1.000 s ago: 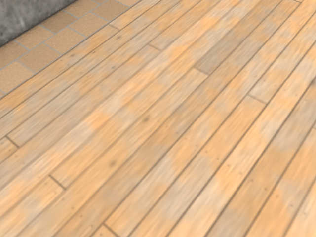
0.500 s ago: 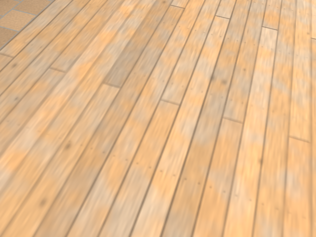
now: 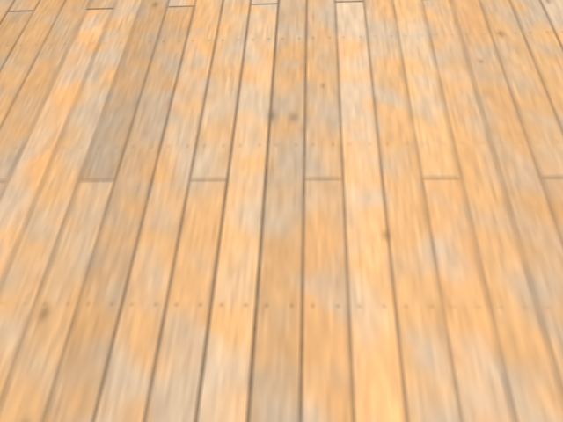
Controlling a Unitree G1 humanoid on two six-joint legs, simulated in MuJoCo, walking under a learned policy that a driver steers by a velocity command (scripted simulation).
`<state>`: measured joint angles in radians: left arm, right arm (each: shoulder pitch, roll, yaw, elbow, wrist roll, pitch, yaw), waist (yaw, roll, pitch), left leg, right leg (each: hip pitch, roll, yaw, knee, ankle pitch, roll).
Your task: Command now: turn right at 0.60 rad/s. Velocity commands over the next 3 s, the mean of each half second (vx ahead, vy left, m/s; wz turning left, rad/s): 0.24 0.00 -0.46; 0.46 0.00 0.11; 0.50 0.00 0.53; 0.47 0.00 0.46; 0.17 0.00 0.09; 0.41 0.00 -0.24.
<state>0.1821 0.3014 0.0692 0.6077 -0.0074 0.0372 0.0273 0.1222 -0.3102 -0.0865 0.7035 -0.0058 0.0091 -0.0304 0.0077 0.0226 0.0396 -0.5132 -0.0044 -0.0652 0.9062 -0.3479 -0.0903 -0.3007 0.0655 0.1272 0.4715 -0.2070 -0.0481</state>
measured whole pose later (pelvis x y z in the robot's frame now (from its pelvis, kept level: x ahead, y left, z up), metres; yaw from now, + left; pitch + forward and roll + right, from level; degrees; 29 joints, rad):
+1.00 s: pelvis +0.31 -0.12 -0.01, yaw -7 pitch +1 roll -2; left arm 0.35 0.27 0.05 0.81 0.00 -0.09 0.00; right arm 0.14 -0.28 -0.04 0.69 0.02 -0.05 0.04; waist 0.07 0.05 0.02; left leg -0.70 0.07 -0.03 0.68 0.10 0.02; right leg 0.09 0.06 -0.15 0.19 -0.31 -0.04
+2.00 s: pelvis +0.86 -0.10 +0.00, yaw +25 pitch +1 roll -2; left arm 0.37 0.29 0.05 0.86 -0.01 -0.07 -0.01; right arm 0.08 -0.27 -0.04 0.61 0.01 -0.05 0.03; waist 0.11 0.04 0.04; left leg -0.61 0.07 -0.04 0.64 -0.03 0.00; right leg 0.00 0.01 -0.11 0.27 -0.28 -0.01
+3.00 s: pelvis +1.11 +0.08 +0.00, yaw +15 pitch +1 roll +1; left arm 0.22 0.29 0.07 0.82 -0.03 -0.05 -0.01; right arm 0.34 -0.23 -0.06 0.92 -0.01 -0.09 0.00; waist -0.05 -0.05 0.00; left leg -0.01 -0.02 0.15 0.24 -0.25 0.03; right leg -0.67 -0.09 0.07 0.95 -0.10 -0.01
